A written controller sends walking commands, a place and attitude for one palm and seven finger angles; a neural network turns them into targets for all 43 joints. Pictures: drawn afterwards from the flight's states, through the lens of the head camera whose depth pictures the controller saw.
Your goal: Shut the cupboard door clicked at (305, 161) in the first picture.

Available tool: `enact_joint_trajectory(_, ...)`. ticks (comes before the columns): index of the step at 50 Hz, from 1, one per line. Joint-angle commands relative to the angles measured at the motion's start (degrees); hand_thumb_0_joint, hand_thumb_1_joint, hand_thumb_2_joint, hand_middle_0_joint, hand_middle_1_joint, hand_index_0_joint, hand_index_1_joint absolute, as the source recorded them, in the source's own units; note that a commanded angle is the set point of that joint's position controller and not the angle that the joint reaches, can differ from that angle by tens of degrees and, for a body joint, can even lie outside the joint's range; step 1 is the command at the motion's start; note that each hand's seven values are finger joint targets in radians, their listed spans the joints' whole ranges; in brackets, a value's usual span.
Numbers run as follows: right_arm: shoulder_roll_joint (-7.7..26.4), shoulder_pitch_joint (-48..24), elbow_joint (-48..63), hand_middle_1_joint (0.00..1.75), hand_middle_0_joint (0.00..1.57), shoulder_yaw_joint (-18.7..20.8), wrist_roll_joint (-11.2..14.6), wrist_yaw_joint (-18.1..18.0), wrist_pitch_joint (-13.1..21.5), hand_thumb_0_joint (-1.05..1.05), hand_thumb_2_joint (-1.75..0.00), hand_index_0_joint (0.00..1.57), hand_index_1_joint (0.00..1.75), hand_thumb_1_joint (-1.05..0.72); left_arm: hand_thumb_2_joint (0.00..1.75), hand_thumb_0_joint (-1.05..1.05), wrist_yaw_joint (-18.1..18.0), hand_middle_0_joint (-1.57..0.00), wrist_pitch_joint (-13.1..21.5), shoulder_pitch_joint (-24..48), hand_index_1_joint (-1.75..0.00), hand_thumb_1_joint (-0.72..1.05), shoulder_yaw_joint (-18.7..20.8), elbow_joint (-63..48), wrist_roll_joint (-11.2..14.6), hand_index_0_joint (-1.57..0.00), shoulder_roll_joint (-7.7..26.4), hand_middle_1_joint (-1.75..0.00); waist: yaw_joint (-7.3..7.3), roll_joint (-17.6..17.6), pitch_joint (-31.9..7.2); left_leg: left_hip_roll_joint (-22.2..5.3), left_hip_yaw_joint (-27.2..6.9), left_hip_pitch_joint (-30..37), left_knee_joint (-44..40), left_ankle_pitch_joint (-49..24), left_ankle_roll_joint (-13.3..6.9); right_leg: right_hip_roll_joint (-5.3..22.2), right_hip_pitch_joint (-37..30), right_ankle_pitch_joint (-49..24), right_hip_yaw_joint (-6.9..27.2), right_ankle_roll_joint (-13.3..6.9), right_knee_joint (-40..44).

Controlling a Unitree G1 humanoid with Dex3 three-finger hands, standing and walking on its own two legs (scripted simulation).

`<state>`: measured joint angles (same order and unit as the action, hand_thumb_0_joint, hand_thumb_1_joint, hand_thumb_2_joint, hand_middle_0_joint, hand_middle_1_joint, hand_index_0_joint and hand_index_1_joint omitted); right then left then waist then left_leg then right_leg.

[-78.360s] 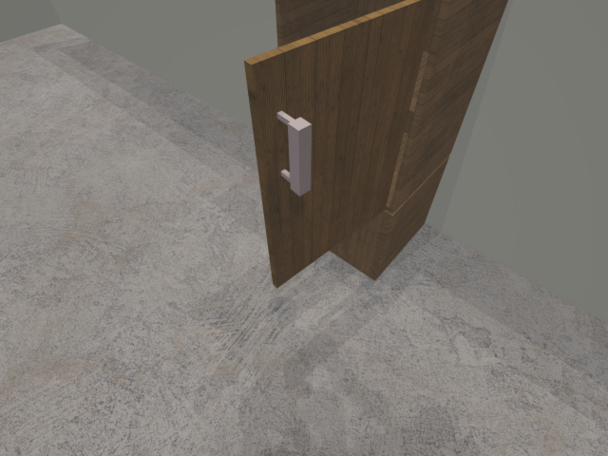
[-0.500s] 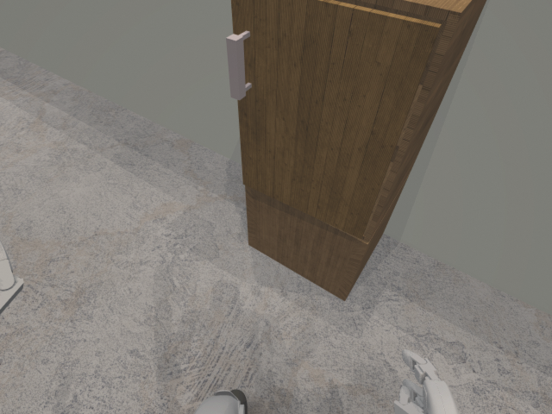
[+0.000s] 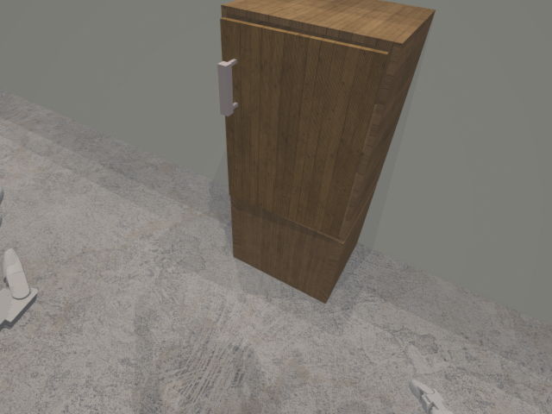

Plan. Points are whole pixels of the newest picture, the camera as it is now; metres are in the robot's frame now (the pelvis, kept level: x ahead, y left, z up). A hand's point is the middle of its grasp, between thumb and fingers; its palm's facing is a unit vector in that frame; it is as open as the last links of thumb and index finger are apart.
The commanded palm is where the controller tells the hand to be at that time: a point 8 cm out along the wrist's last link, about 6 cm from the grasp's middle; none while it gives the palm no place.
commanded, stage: stop stepping back and stand still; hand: left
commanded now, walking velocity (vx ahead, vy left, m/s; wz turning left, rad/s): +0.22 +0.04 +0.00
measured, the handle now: (230, 87) +0.91 +0.15 +0.09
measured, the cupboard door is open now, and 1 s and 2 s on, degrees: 2 2 2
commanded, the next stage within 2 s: let the arm hang, fingers relaxed in 0.76 s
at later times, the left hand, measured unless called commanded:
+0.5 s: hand out of the picture +0.21 +0.31 +0.17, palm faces +0.47 -0.77 -0.43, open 7.5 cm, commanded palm +0.14 +0.33 +0.18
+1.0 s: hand (70, 372) +0.19 +0.29 -0.02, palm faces +0.13 -0.89 -0.44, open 7.4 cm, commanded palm none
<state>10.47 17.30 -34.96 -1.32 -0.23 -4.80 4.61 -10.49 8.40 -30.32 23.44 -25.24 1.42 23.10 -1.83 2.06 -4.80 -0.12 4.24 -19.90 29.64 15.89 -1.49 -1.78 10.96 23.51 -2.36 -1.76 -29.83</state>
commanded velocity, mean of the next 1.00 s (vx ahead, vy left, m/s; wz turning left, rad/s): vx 0.02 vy -0.03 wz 0.00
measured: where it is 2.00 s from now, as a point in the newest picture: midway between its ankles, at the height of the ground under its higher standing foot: outside the picture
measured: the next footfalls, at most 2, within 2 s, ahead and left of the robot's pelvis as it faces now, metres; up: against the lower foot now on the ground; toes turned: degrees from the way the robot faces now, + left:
left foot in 0.34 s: +0.05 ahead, +0.17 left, +0.00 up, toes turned +6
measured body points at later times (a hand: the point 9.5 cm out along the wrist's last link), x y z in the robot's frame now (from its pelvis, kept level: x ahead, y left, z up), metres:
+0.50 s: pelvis +0.00 +0.03 -0.01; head +0.00 +0.05 +0.44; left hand +0.18 +0.34 +0.20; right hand +0.15 -0.19 -0.09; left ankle +0.01 +0.16 -0.74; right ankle +0.00 -0.06 -0.73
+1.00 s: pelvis -0.01 +0.05 -0.01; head -0.01 +0.02 +0.44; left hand +0.18 +0.34 +0.01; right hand +0.14 -0.22 -0.12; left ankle +0.01 +0.16 -0.74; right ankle +0.00 -0.05 -0.74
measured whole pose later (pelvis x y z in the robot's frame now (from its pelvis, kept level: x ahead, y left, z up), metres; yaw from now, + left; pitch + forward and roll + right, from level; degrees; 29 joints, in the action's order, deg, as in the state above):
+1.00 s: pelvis -0.01 +0.05 -0.01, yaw +0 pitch +1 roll +0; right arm 19.2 9.3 -42.4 1.1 -0.6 0.1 1.6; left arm -1.6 -0.6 -17.2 7.5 13.3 -0.4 18.4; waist -0.6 -4.7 -1.5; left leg -2.4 5.3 -19.8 35.0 16.1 -0.7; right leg 0.5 18.7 17.0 -4.2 -1.4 -34.8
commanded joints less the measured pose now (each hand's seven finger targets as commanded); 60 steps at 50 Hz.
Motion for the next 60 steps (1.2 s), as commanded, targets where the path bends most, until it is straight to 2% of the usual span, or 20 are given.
enact_joint_trajectory(1, 7.70, -8.63, 7.91, 0.30, 0.20, 4.19, -0.66, -0.27, 1.70, 0.00, -0.90, 0.20, 0.30, -0.90, 0.90, 0.00, -0.85, -0.20, 4.19, 6.08, -0.30, 0.90, 7.09, -13.22, -0.48, -0.20, 12.71, -0.30, 1.55, 5.27, 4.32, -0.05, -1.28, -15.57, 18.75, 11.22, 1.19, 16.76, -0.06, 20.21, 29.15, -10.88, 18.52)
enact_joint_trajectory(2, 9.03, -9.15, 6.98, 0.30, 0.20, 4.54, -0.64, 0.17, 1.84, 0.00, -0.90, 0.20, 0.30, -0.90, 0.90, 0.00, -1.16, -0.20, 4.89, 7.15, -0.30, 0.90, 7.86, -13.20, -0.23, -0.20, 13.60, -0.30, 2.34, 8.20, 5.46, 0.64, -2.99, -19.34, 31.00, 10.37, 1.89, 23.62, 2.09, 19.49, 38.04, -14.53, 23.65)
enact_joint_trajectory(3, 8.96, -7.31, 5.92, 0.30, 0.20, 4.77, -0.46, 0.48, 2.10, 0.00, -0.90, 0.20, 0.30, -0.90, 0.90, 0.00, -0.65, -0.20, 5.39, 6.56, -0.30, 0.90, 5.64, -12.09, 0.10, -0.20, 10.92, -0.30, 0.95, 5.91, 4.68, -0.37, -5.98, -20.09, 35.80, 6.43, 2.15, 22.07, 1.06, 11.94, 33.08, -13.34, 20.58)
enact_joint_trajectory(7, 8.26, -8.56, 5.71, 0.30, 0.20, 3.91, -0.20, -0.08, 1.57, 0.00, -0.90, 0.20, 0.30, -0.90, 0.90, 0.00, -0.51, -0.20, 6.67, 7.66, -0.30, 0.90, 6.45, -8.78, -0.08, -0.20, 11.95, -0.30, 0.73, 1.71, 5.84, -3.78, -4.00, -16.19, 27.98, 2.53, 2.16, 17.55, 4.39, 9.98, 18.76, -9.29, 19.13)
enact_joint_trajectory(12, 7.37, -9.24, 5.61, 0.30, 0.20, 4.06, -0.23, -1.30, 3.24, 0.00, -0.90, 0.20, 0.30, -0.90, 0.90, 0.00, -1.29, -0.20, 6.89, 7.84, -0.30, 0.90, 5.99, -8.07, -0.49, -0.20, 11.88, -0.30, 2.06, 5.73, 6.39, -2.30, 1.72, -1.13, 8.67, 3.48, 0.59, 15.31, 7.70, 8.32, 13.96, -7.65, 17.10)
enact_joint_trajectory(15, 7.73, -7.60, 6.04, 0.30, 0.20, 4.06, -0.36, -1.44, 3.87, 0.00, -0.90, 0.20, 0.30, -0.90, 0.90, 0.00, -1.50, -0.20, 6.67, 6.39, -0.30, 0.90, 5.83, -11.55, 0.02, -0.20, 11.15, -0.30, 1.34, 2.01, 3.16, -1.24, 2.90, 9.67, -2.53, 1.76, 0.19, 10.48, 8.20, 6.20, 8.83, -4.59, 9.70)
enact_joint_trajectory(17, 9.93, -7.82, 7.07, 0.30, 0.20, 4.88, -0.01, -1.72, 4.14, 0.00, -0.90, 0.20, 0.30, -0.90, 0.90, 0.00, -1.48, -0.20, 7.10, 4.93, -0.30, 0.90, 7.09, -15.19, 0.47, -0.20, 11.34, -0.30, 1.20, -13.38, 1.14, -11.38, -12.48, 16.83, -8.84, -0.04, -3.57, 3.38, 14.16, -0.16, 3.43, 0.09, -5.22)
enact_joint_trajectory(18, 9.72, -8.05, 7.70, 0.30, 0.20, 4.42, 0.14, -1.31, 4.09, 0.00, -0.90, 0.20, 0.30, -0.90, 0.90, 0.00, -1.67, -0.20, 7.48, 6.05, -0.30, 0.90, 7.67, -17.98, 0.17, -0.20, 12.12, -0.30, 1.60, -15.54, 0.32, -17.26, -20.02, 17.13, -10.92, -8.13, -5.79, 1.33, 15.35, 1.25, -0.29, 1.60, -10.53)
enact_joint_trajectory(19, 8.72, -8.10, 7.02, 0.30, 0.20, 4.30, 0.23, -1.00, 4.28, 0.00, -0.90, 0.20, 0.30, -0.90, 0.90, 0.00, -1.46, -0.20, 7.57, 5.70, -0.30, 0.90, 8.83, -16.72, 0.31, -0.20, 13.13, -0.30, 1.61, -12.54, 0.37, -17.60, -18.68, 15.06, -12.01, -11.64, -6.09, 1.02, 14.06, 2.89, 0.22, 2.09, -12.35)
enact_joint_trajectory(21, 8.11, -7.67, 5.77, 0.30, 0.20, 3.83, -0.53, -0.53, 4.56, 0.00, -0.90, 0.20, 0.30, -0.90, 0.90, 0.00, -0.92, -0.20, 6.44, 4.93, -0.30, 0.90, 8.78, -15.50, 0.30, -0.20, 12.55, -0.30, 0.97, -14.66, 2.96, -17.12, -15.89, 8.20, -13.26, -9.71, -5.53, 2.20, 9.96, 1.22, 0.15, 2.23, -12.04)
enact_joint_trajectory(25, 8.19, -7.29, 6.31, 0.30, 0.20, 3.37, 0.10, 0.90, 5.24, 0.00, -0.90, 0.20, 0.30, -0.90, 0.90, 0.00, -0.13, -0.20, 5.97, 4.89, -0.30, 0.90, 6.78, -16.69, 0.50, -0.20, 10.81, -0.30, 1.13, -14.80, 1.66, -13.97, -5.67, 7.69, -6.46, -23.80, -1.70, 1.59, 2.27, -11.51, -1.22, 2.23, 1.20)
enact_joint_trajectory(32, 6.81, -6.51, 8.05, 0.30, 0.20, 3.60, 1.11, 1.42, 2.21, 0.00, -0.90, 0.20, 0.30, -0.90, 0.90, 0.00, -0.04, -0.20, 3.84, -4.19, -0.30, 0.90, 9.42, -11.18, 2.42, -0.20, 11.48, -0.30, 0.32, 0.53, -5.53, -5.61, -0.64, 4.82, 3.75, -12.05, 2.73, 10.45, -3.82, -44.11, 11.16, -2.51, 4.11)
enact_joint_trajectory(42, 7.56, -9.51, 8.91, 0.30, 0.20, 3.01, 1.01, -0.80, 1.12, 0.00, -0.90, 0.20, 0.30, -0.90, 0.90, 0.00, -0.94, -0.20, 4.09, 1.46, -0.30, 0.90, 8.09, -14.94, 1.53, -0.20, 12.23, -0.30, 1.25, -6.14, -1.69, -6.00, -2.26, 5.82, -3.88, -8.84, 0.93, 6.58, -0.82, -24.13, 7.73, 0.95, 7.01)
enact_joint_trajectory(43, 15.83, -13.53, -1.08, 0.30, 0.20, 4.70, 1.00, 5.14, 4.39, 0.00, -0.90, 0.20, 0.30, -0.90, 0.90, 0.00, 7.66, -0.20, -4.13, 3.79, -0.30, 0.90, -18.53, 28.84, -2.63, -0.20, -0.26, -0.30, -0.56, -6.88, 5.33, -7.63, -2.62, 2.13, 4.15, -19.30, 0.77, 10.34, 5.74, -33.99, 1.47, 0.16, -0.68)
enact_joint_trajectory(45, 14.50, -9.67, -0.51, 0.30, 0.20, 4.89, 0.67, 4.84, 0.36, 0.00, -0.90, 0.20, 0.30, -0.90, 0.90, 0.00, 10.22, -0.20, -9.31, 4.35, -0.30, 0.90, -17.71, 30.61, -1.99, -0.20, -1.48, -0.30, 0.71, -8.31, 3.65, -9.08, -3.26, 1.51, -0.16, -12.23, 0.15, 8.35, 6.64, -21.29, 3.87, -0.06, 0.39)
enact_joint_trajectory(48, 12.52, -8.59, -1.77, 0.30, 0.20, 3.38, -0.49, 4.91, -2.00, 0.00, -0.90, 0.20, 0.30, -0.90, 0.90, 0.00, 10.79, -0.20, -8.77, 10.09, -0.30, 0.90, -19.01, 38.86, -2.44, -0.20, -2.80, -0.30, 1.85, 0.54, 3.49, -9.37, -6.79, -3.82, -2.05, -6.73, -1.68, 6.64, 4.86, -12.85, 2.30, -0.33, -1.53)
enact_joint_trajectory(51, 11.84, -6.25, -4.09, 0.30, 0.20, 3.26, -1.28, 4.56, -3.64, 0.00, -0.90, 0.20, 0.30, -0.90, 0.90, 0.00, 10.38, -0.20, -8.46, 13.18, -0.30, 0.90, -19.59, 49.00, -3.26, -0.20, -1.50, -0.30, 0.88, 11.63, 1.53, -4.72, -5.23, 2.94, 2.69, -5.06, -0.60, 10.42, 7.71, -13.76, 7.42, -2.89, 4.32)
enact_joint_trajectory(52, 11.52, -5.23, -5.19, 0.30, 0.20, 3.09, -1.47, 4.54, -4.33, 0.00, -0.90, 0.20, 0.30, -0.90, 0.90, 0.00, 10.00, -0.20, -8.66, 14.32, -0.30, 0.90, -20.08, 52.27, -3.23, -0.20, -1.04, -0.30, 0.39, 11.25, 1.30, -3.64, -4.69, 5.10, 3.19, -5.67, -0.14, 11.05, 8.65, -13.25, 7.88, -3.79, 5.16)
enact_joint_trajectory(57, 9.39, -4.76, -10.66, 0.30, 0.20, 2.16, -1.57, 4.33, -5.51, 0.00, -0.90, 0.20, 0.30, -0.90, 0.90, 0.00, 9.21, -0.20, -9.19, 15.10, -0.30, 0.90, -21.32, 64.84, -2.71, -0.20, -2.30, -0.30, 0.86, -5.13, 2.76, -5.17, -5.82, 6.46, -2.94, -4.93, -0.17, 8.33, 7.37, -5.31, 6.41, -2.04, 6.64)
enact_joint_trajectory(60, 7.52, -4.15, -13.51, 0.30, 0.20, 2.78, -1.93, 3.90, -5.66, 0.00, -0.90, 0.20, 0.30, -0.90, 0.90, 0.00, 8.97, -0.20, -9.19, 11.61, -0.30, 0.90, -20.33, 70.48, -2.81, -0.20, -5.80, -0.30, 2.02, -14.44, 3.82, -5.85, -6.76, 0.86, -8.63, 6.57, -0.57, 6.18, 2.15, -4.76, 4.25, -1.50, 6.87)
